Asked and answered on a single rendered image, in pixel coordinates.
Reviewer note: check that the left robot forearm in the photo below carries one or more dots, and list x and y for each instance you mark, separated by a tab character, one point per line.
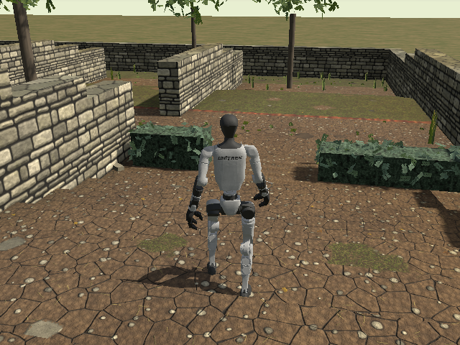
196	196

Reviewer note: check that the right robot forearm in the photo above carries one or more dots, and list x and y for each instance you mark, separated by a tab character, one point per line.
262	187

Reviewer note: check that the robot right foot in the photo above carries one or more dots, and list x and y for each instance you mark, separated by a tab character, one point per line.
249	289

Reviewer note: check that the robot right hand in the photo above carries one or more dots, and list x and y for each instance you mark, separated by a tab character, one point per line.
266	199

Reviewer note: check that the left robot thigh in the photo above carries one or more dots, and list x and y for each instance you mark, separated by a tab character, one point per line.
213	208

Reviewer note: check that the robot right upper arm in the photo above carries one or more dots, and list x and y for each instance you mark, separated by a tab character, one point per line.
255	163

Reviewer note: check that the robot left hand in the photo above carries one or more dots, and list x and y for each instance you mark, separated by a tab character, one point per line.
191	220

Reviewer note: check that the robot left upper arm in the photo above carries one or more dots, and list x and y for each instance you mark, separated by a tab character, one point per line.
206	153

